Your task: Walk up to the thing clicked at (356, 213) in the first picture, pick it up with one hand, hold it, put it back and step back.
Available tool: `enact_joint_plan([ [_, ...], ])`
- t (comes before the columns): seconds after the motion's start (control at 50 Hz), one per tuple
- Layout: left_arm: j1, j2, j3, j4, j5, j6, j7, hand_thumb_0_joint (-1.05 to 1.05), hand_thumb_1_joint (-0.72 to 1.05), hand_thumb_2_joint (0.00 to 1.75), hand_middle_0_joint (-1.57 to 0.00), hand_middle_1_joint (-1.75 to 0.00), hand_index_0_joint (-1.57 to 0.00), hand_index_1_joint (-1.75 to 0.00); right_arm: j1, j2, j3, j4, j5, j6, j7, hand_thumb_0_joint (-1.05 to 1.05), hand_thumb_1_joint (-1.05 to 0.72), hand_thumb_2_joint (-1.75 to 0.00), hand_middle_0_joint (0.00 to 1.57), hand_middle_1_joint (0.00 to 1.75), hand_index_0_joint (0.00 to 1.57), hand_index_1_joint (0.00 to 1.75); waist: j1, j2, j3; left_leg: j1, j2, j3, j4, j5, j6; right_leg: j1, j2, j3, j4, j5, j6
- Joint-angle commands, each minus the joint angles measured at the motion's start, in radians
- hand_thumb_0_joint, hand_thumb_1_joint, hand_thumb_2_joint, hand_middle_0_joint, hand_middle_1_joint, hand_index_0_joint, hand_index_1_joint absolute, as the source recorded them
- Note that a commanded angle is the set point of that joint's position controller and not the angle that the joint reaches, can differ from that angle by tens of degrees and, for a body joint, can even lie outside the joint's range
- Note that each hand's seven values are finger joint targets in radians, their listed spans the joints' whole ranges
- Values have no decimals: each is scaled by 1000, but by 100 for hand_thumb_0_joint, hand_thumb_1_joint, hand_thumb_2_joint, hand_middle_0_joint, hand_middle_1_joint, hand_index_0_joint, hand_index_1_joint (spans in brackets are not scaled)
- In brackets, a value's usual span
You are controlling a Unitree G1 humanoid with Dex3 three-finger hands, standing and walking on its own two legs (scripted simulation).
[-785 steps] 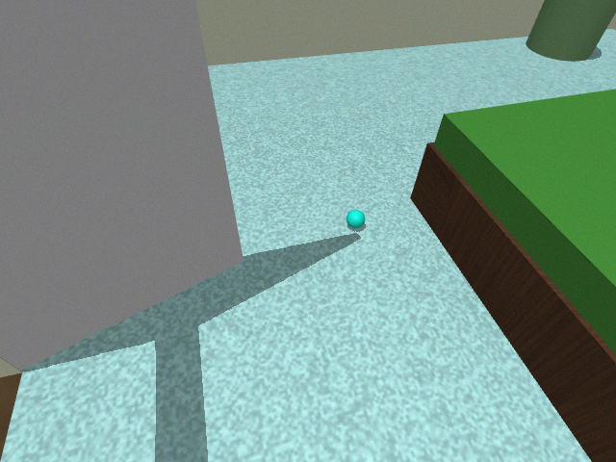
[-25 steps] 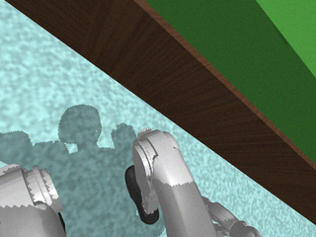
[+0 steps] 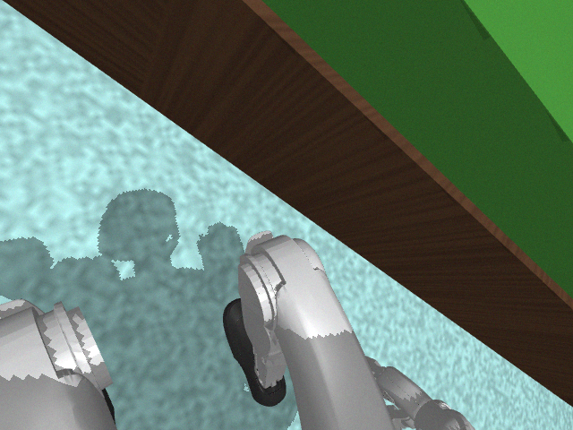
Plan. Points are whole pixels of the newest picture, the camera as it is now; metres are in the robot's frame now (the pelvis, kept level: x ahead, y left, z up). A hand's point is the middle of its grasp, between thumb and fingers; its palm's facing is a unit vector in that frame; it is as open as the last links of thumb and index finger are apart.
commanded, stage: close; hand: left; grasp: from above
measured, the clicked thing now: out of the picture +0.44 +0.36 -0.26
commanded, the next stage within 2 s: settle in 0.36 s
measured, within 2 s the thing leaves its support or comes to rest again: leaves its support in 0.70 s
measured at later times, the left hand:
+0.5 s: hand out of the picture +0.42 +0.36 -0.24, palm faces -0.42 -0.17 -0.89, open 10.4 cm
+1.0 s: hand out of the picture +0.43 +0.37 -0.18, palm faces -0.39 -0.14 -0.91, open 10.3 cm
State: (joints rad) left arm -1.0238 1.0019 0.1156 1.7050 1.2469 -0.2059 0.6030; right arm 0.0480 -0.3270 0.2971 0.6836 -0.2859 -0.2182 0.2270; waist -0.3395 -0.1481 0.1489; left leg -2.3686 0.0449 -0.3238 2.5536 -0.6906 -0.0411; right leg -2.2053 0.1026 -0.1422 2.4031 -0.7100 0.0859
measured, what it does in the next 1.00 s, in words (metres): stands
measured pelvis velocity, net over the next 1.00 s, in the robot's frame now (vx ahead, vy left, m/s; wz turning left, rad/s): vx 0.00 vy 0.00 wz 0.04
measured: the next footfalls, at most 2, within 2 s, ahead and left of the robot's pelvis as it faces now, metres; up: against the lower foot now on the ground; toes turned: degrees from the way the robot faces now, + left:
none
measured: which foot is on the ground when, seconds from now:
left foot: down 0.00-1.00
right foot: down 0.00-1.00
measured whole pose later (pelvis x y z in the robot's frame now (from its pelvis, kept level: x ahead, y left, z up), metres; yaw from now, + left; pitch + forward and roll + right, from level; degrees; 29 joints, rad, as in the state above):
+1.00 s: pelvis +0.00 +0.00 +0.01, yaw +2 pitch +30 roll -13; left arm -0.95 0.88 0.09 1.44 1.19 -0.15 0.41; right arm 0.09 -0.31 0.19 0.68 -0.21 -0.15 0.23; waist -0.27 -0.06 0.04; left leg -2.38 0.04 -0.28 2.50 -0.67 -0.04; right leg -2.22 0.07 -0.12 2.38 -0.72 0.07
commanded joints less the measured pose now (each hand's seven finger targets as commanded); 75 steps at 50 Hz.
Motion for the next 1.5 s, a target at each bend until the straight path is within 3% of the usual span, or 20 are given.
enact_joint_plan([
  [0.0, -252, 216, -13, -133, -18, -4, 15, 0, 34, 69, -70, -79, -73, -75, 159, -316, -95, -6, 11, -3, -7, 0, -90, -90, 20, 30, 20, 30, -31, 545, -618, 516, 33, 155, -248, 177, 39, 284, 21, -141, -204, 271, -98],
  [0.02, -195, 243, 19, -73, -15, 5, 17, 0, 37, 67, -71, -79, -74, -75, 172, -330, -99, -1, 9, -1, -7, 0, -90, -90, 20, 30, 20, 30, -35, 516, -619, 516, 32, 154, -253, 176, 42, 303, 23, -144, -212, 271, -94],
  [0.04, -266, 225, -5, -180, -26, -9, 14, 0, 39, 66, -72, -77, -76, -74, 168, -322, -95, -17, 14, -1, -6, 0, -89, -90, 20, 30, 20, 30, -27, 524, -656, 520, 31, 154, -250, 190, 42, 310, 23, -143, -216, 285, -93],
  [0.16, -197, 235, 20, -103, -25, -10, 14, 0, 46, 69, -78, -78, -81, -75, 180, -323, -99, 6, 11, 10, -9, 0, -90, -90, 20, 30, 20, 30, -23, 514, -650, 507, 34, 154, -243, 197, 44, 322, 25, -138, -216, 292, -92],
  [0.18, -233, 212, -2, -152, -31, -16, 10, 0, 49, 69, -80, -77, -83, -73, 174, -315, -96, -7, 14, 7, -7, 0, -89, -90, 20, 30, 20, 30, -25, 519, -639, 508, 31, 156, -246, 207, 40, 307, 21, -144, -209, 298, -94],
  [0.2, -180, 232, 21, -82, -22, -9, 11, 0, 49, 70, -81, -76, -84, -73, 179, -322, -100, 9, 12, 11, -9, 0, -90, -90, 20, 30, 20, 30, -22, 521, -639, 519, 33, 154, -249, 198, 40, 310, 22, -144, -213, 288, -94],
  [0.22, -226, 207, -12, -147, -22, -15, 6, 0, 51, 72, -82, -78, -85, -74, 170, -316, -98, -4, 11, 10, -7, 0, -89, -90, 20, 30, 20, 30, -26, 526, -647, 524, 35, 154, -244, 214, 40, 303, 26, -141, -208, 304, -94],
  [0.3, -196, 235, 17, -105, -15, -10, 14, 0, 57, 71, -87, -76, -90, -73, 185, -325, -100, 11, 12, 9, -7, 0, -89, -90, 20, 30, 20, 30, -23, 537, -660, 552, 34, 152, -251, 230, 37, 316, 23, -146, -206, 312, -95],
  [0.46, -240, 213, -14, -105, -12, -20, 14, 0, 60, 74, -94, -78, -98, -75, 180, -323, -93, -7, 8, 9, -6, 0, -91, -90, 20, 30, 20, 30, -45, 501, -611, 501, 33, 155, -238, 187, 46, 296, 25, -137, -215, 285, -92],
  [0.5, -236, 244, 7, -122, -18, -18, 18, 0, 63, 79, -97, -79, -100, -76, 178, -325, -91, -6, 8, 12, -13, 0, -91, -90, 20, 30, 20, 30, -29, 509, -649, 510, 32, 158, -245, 184, 45, 325, 25, -132, -224, 282, -92],
  [0.7, -228, 241, 31, -287, -27, 5, -25, 0, 71, 83, -105, -78, -107, -76, 172, -307, -121, -14, 28, 30, -15, 0, -91, -90, 20, 30, 20, 30, 20, 605, -758, 564, 28, 175, -262, 235, 36, 339, 20, -122, -215, 323, -102],
  [0.84, -204, 178, 25, -360, -54, 43, -90, 0, 77, 84, -109, -78, -111, -76, 203, -286, -171, -5, 56, 50, -10, 0, -91, -90, 20, 30, 20, 30, 39, 587, -766, 550, 17, 192, -281, 230, 40, 298, 9, -108, -229, 315, -103],
  [1.0, -195, 74, -23, -455, -80, 54, -211, 0, 81, 89, -112, -83, -115, -80, 239, -258, -230, -18, 118, 99, -13, 0, -91, -90, 20, 30, 20, 30, 66, 519, -800, 535, 5, 208, -315, 192, 48, 273, -6, -76, -261, 265, -110],
  [1.04, -207, 91, -12, -491, -81, 53, -232, 0, 84, 90, -113, -85, -116, -82, 243, -256, -239, -21, 130, 115, -18, 0, -91, -90, 20, 30, 20, 30, 84, 526, -827, 543, -1, 211, -334, 204, 48, 274, -11, -72, -262, 274, -112],
  [1.08, -213, 56, -27, -494, -82, 52, -257, 0, 84, 91, -114, -85, -116, -83, 262, -248, -250, -21, 138, 127, -21, 0, -91, -90, 20, 30, 20, 30, 73, 483, -814, 544, 0, 214, -335, 208, 52, 287, -12, -64, -284, 273, -111],
  [1.14, -244, 74, -17, -536, -83, 48, -273, 0, 83, 90, -112, -87, -115, -84, 266, -232, -251, -28, 147, 148, -32, 0, -91, -90, 20, 30, 20, 30, 86, 490, -861, 551, -3, 228, -339, 222, 56, 329, -12, -41, -300, 282, -109],
  [1.2, -244, 60, -27, -496, -77, 46, -292, 0, 79, 89, -108, -88, -112, -85, 276, -234, -252, -25, 149, 166, -47, 0, -91, -90, 20, 30, 20, 30, 72, 444, -791, 506, -10, 233, -350, 178, 61, 306, -15, -38, -329, 230, -113],
  [1.26, -257, 85, -19, -518, -65, 38, -310, 0, 78, 90, -107, -89, -110, -86, 264, -238, -261, -34, 156, 178, -67, 0, -91, -90, 20, 30, 20, 30, 98, 478, -811, 566, -12, 223, -394, 146, 52, 255, -24, -51, -320, 193, -123],
  [1.4, -285, 82, -24, -533, -61, 32, -325, 0, 74, 95, -105, -90, -107, -87, 281, -219, -263, -37, 162, 199, -97, 0, -90, -90, 20, 30, 20, 30, 95, 455, -845, 568, -14, 245, -400, 161, 60, 289, -26, -26, -352, 205, -119],
  [1.48, -270, 96, -15, -538, -63, 34, -336, 0, 62, 85, -96, -83, -100, -79, 290, -212, -267, -39, 166, 206, -109, 0, -88, -89, 20, 30, 20, 30, 109, 470, -852, 578, -17, 249, -428, 151, 59, 300, -29, -20, -362, 188, -121],
])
